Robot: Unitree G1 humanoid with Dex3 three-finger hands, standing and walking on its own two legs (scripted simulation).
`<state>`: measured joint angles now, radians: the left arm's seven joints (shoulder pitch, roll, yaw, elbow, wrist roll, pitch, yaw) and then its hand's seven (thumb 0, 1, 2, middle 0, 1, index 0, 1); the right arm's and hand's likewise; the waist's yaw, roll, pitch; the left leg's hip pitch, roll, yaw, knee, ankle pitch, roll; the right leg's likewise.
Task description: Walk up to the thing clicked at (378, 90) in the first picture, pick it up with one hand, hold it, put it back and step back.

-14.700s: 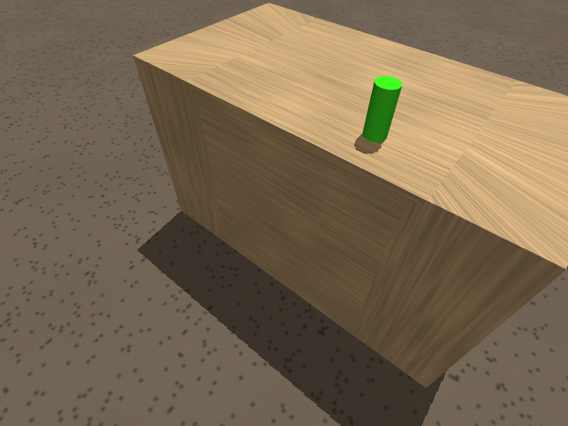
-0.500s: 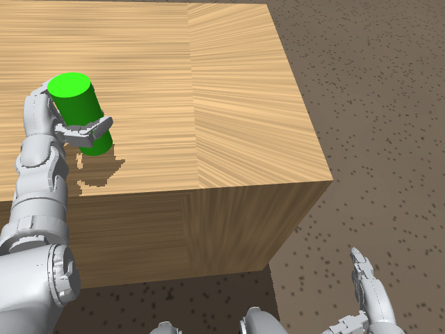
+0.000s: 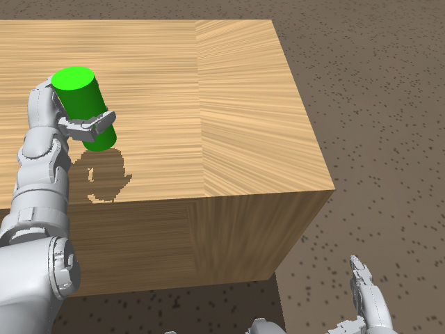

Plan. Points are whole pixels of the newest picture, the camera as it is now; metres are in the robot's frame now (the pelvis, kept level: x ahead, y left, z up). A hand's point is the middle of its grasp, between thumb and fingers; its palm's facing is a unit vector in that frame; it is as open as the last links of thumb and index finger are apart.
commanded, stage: settle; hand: left
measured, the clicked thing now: (88, 112) +0.48 +0.20 +0.13
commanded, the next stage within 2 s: lift in 0.12 s
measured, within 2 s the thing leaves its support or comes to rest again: neither
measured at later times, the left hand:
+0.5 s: hand (82, 99) +0.46 +0.19 +0.17, palm faces +0.14 -0.99 -0.01, open 9.2 cm
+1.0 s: hand (55, 94) +0.38 +0.18 +0.25, palm faces +0.13 -0.99 -0.05, open 9.1 cm
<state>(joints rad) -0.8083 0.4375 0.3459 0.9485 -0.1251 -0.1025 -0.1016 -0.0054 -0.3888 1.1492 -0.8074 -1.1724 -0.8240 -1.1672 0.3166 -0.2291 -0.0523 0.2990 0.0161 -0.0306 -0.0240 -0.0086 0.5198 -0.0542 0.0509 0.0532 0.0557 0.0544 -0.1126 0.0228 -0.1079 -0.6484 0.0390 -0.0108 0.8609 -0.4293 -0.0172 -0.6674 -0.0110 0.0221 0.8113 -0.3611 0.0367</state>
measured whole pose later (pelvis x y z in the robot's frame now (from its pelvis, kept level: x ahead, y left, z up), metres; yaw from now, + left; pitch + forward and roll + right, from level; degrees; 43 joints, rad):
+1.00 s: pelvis +0.00 -0.01 +0.02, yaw +2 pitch +2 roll +0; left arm -0.57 0.33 0.26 0.30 -0.18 0.36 -0.08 0.00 -0.39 1.17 -0.79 -1.20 -0.81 -1.19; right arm 0.33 -0.22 -0.06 0.44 0.05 -0.13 -0.05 -0.01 0.54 -0.05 0.05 0.05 0.05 0.05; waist -0.01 0.06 -0.10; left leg -0.35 0.02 -0.02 0.68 -0.35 -0.02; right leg -0.38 -0.03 0.00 0.66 -0.31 0.03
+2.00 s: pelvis -0.02 +0.00 +0.03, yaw +2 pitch -2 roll +0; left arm -0.55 0.33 0.30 -0.04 -0.26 0.71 -0.07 0.00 -0.40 1.17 -0.81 -1.18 -0.82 -1.17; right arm 0.26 -0.22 -0.08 0.65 0.06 -0.28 -0.07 -0.01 0.53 -0.05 0.05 0.05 0.05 0.05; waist 0.02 0.08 -0.09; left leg -0.27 0.01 -0.02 0.61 -0.31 -0.01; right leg -0.29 -0.04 0.00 0.59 -0.27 0.04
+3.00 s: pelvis -0.02 -0.01 +0.03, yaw +2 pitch -2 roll +0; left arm -0.49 0.32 0.30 -0.17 -0.27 0.80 -0.07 0.00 -0.39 1.17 -0.80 -1.19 -0.81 -1.19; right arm 0.24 -0.23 -0.09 0.70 0.07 -0.30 -0.06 -0.01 0.53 -0.05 0.05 0.05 0.05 0.05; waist 0.03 0.09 -0.10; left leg -0.28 0.01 -0.03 0.63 -0.32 -0.02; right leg -0.30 -0.04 0.00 0.62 -0.28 0.03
